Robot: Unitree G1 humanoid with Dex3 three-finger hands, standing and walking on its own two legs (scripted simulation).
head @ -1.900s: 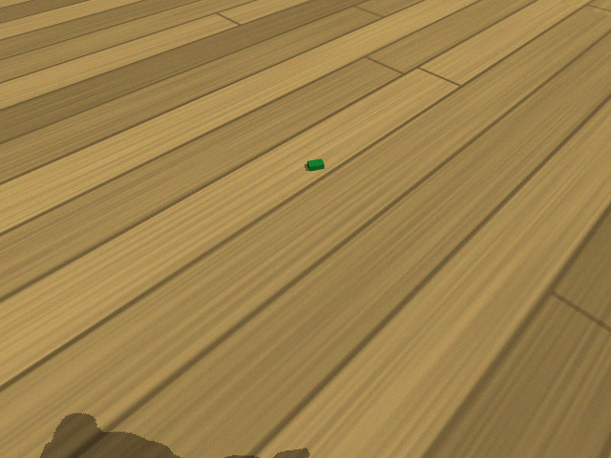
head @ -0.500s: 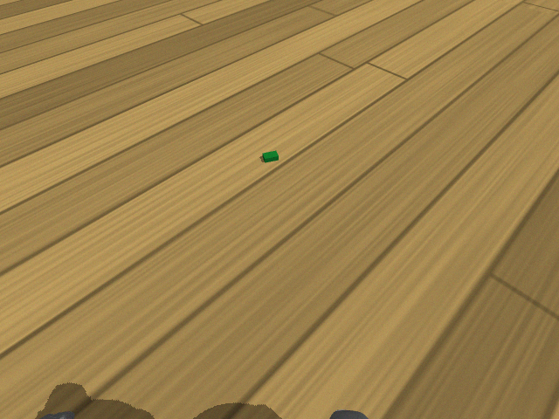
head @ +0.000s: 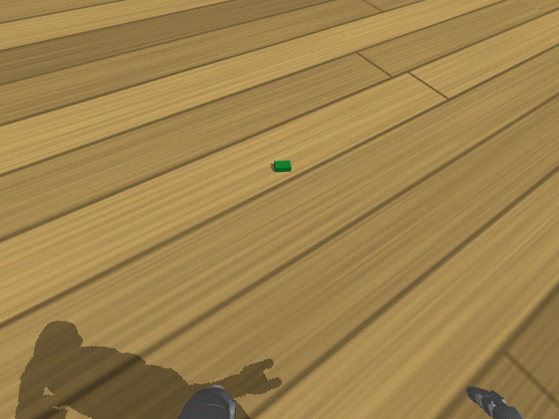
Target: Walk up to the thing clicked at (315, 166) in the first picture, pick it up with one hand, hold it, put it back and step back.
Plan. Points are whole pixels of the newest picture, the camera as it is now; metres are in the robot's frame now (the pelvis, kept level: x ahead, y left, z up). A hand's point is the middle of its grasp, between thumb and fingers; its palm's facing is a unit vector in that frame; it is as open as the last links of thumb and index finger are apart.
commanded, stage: walk up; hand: left
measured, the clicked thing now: (282, 166) +1.24 +0.00 -0.74
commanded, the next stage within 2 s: none
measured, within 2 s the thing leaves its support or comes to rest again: neither
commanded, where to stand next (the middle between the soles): +0.87 -0.24 m, yaw +3 degrees
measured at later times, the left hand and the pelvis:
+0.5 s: hand (198, 287) +0.32 +0.16 -0.10, palm faces +0.03 -0.91 -0.41, open 7.4 cm; pelvis +0.23 -0.12 +0.01, yaw +0 degrees
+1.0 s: hand (231, 226) +0.47 +0.12 -0.14, palm faces -0.02 -0.95 -0.30, open 7.4 cm; pelvis +0.45 -0.14 +0.02, yaw +1 degrees
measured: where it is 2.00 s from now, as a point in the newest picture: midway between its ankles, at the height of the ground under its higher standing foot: (341, 256)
